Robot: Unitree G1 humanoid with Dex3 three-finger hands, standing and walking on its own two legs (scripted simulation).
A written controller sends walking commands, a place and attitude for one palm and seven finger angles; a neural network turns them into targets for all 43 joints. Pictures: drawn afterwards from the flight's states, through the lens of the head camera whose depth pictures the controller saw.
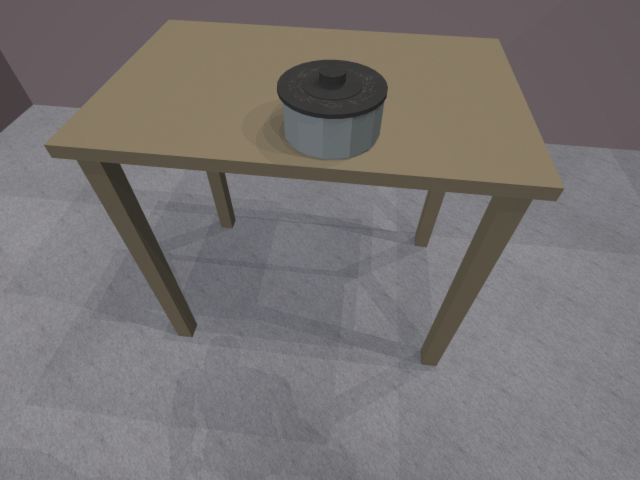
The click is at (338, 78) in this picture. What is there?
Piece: lid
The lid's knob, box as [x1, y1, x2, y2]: [319, 65, 345, 85]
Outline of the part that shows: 320,68 319,80 322,83 327,85 338,85 344,82 345,69 339,65 325,65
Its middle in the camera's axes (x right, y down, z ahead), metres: +0.02 -0.29 +0.68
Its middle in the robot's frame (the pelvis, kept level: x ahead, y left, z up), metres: +0.72 +0.02 +0.15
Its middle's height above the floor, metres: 0.93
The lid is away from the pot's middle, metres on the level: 0.00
